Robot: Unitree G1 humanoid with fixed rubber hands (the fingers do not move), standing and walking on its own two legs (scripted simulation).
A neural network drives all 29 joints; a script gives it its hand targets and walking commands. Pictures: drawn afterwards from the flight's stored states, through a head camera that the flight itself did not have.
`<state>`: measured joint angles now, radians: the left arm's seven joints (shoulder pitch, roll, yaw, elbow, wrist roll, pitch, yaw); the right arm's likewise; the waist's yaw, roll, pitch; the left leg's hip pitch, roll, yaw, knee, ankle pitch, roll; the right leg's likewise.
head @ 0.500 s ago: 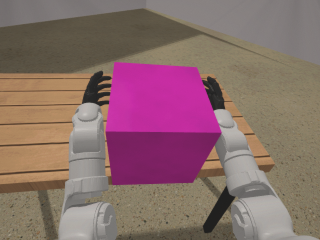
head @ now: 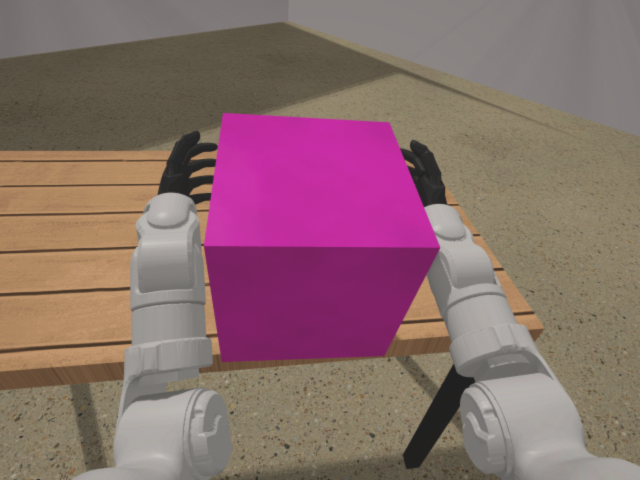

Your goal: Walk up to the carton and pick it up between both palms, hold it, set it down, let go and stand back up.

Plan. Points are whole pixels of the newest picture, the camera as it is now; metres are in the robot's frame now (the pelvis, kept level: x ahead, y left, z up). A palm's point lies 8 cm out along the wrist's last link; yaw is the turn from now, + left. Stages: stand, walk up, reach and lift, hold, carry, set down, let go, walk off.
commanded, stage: reach and lift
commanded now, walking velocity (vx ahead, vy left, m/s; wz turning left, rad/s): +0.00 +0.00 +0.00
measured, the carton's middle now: (307, 239) +0.35 +0.01 +0.16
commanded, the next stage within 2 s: hold in 0.24 s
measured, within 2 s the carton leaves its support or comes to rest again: neither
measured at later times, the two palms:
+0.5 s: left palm (173, 196) +0.36 +0.16 +0.22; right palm (429, 198) +0.36 -0.14 +0.22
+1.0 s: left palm (174, 188) +0.36 +0.16 +0.23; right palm (433, 190) +0.36 -0.14 +0.23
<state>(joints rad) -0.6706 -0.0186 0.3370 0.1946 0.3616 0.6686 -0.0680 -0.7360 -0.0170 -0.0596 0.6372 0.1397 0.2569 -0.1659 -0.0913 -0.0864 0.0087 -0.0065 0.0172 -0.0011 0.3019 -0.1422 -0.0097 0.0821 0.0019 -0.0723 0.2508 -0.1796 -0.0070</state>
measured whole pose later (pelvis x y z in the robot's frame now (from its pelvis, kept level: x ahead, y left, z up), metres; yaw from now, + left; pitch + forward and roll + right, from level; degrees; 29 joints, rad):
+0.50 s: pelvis +0.00 +0.00 +0.00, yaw +0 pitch -9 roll -1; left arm -0.67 -0.02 0.34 0.15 0.36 0.73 -0.05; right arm -0.76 -0.04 -0.03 0.63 0.18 0.30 -0.17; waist -0.09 -0.08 0.00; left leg -0.01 0.02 0.00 0.31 -0.14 -0.01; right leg 0.07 0.00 -0.07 0.26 -0.17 -0.01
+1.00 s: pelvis +0.00 +0.00 +0.00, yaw -1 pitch -9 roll +0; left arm -0.69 -0.02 0.35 0.15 0.35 0.76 -0.07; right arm -0.79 -0.05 -0.03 0.61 0.20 0.36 -0.18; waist -0.09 -0.06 -0.02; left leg -0.01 0.02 0.01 0.31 -0.14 -0.01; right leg 0.07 0.01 -0.06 0.26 -0.18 -0.01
